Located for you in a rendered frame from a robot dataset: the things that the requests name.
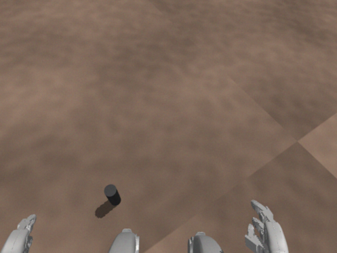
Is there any left robot hand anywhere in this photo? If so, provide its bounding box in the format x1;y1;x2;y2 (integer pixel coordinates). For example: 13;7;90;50
0;214;36;253

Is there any right robot hand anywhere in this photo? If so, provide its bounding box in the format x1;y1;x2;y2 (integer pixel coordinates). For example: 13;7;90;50
245;200;289;253

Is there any can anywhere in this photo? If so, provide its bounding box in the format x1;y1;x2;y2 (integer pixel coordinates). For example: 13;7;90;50
104;184;121;206

